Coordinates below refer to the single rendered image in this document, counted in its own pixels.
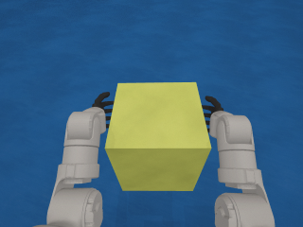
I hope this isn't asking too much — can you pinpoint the robot left hand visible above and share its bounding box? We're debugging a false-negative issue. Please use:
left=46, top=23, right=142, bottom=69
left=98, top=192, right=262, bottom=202
left=92, top=92, right=115, bottom=129

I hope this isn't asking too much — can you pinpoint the carton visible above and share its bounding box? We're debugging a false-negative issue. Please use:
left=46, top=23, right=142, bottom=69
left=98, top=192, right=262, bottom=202
left=105, top=82, right=212, bottom=191

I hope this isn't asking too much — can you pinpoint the robot right upper arm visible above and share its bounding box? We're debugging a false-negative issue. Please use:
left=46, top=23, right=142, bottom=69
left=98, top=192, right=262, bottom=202
left=214, top=192, right=275, bottom=227

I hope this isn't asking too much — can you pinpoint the right robot forearm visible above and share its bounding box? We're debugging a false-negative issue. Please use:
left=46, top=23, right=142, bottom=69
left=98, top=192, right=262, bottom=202
left=209, top=111, right=276, bottom=227

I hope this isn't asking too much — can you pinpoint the robot right hand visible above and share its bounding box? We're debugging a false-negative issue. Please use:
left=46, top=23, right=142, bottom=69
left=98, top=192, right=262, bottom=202
left=202, top=96, right=223, bottom=133

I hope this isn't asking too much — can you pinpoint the robot left upper arm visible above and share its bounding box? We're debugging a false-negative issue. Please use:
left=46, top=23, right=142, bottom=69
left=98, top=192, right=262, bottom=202
left=33, top=187, right=103, bottom=227

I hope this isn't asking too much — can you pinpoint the left robot forearm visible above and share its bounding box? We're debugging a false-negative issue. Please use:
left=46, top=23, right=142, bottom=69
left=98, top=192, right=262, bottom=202
left=46, top=107, right=106, bottom=224

